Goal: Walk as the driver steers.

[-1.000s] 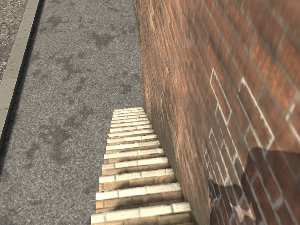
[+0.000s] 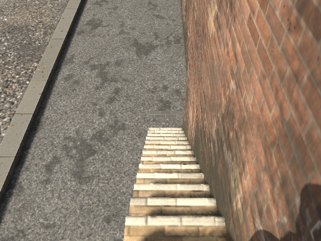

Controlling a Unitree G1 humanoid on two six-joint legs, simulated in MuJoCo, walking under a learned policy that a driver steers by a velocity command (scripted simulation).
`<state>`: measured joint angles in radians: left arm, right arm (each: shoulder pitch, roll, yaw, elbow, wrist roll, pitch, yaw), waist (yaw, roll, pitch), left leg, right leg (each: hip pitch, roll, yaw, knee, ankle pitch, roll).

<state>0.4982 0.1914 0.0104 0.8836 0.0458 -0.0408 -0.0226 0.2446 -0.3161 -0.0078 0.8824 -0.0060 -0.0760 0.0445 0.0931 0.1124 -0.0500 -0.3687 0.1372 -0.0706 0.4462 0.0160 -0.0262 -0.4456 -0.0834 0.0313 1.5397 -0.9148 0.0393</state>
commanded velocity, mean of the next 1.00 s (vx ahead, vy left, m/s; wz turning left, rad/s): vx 0.50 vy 0.00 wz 0.00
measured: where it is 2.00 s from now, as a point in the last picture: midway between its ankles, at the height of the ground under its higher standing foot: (170, 216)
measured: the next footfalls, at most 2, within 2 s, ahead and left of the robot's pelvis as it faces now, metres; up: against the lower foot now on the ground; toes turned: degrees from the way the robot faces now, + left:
right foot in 0.64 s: +0.39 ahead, -0.11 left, -0.19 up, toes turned -1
left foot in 1.20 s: +0.62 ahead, +0.06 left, -0.39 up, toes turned +1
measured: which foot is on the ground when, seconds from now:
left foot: down 0.00-0.64, up 0.66-1.00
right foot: down 0.00-0.00, up 0.02-0.62, down 0.64-1.00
